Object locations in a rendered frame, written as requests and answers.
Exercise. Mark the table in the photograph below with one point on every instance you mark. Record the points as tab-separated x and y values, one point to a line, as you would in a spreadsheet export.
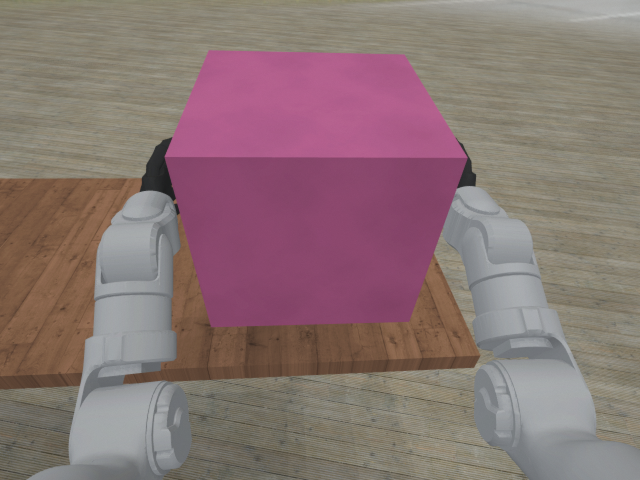
50	230

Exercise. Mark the left robot forearm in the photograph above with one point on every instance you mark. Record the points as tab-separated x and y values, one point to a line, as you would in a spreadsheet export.
132	330

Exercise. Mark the robot right upper arm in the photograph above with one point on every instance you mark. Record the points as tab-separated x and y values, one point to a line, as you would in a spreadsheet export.
540	413

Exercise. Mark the carton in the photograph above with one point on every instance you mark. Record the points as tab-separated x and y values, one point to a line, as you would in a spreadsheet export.
312	187

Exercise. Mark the right robot hand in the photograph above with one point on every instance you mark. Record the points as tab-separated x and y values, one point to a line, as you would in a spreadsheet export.
468	178

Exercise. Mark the right robot forearm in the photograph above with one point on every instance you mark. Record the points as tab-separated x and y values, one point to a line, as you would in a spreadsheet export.
512	315

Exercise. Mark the left robot hand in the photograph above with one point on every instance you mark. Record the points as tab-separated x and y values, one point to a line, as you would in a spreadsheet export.
157	176

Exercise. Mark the robot left upper arm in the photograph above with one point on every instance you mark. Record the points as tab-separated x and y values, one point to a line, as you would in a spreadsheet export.
128	432

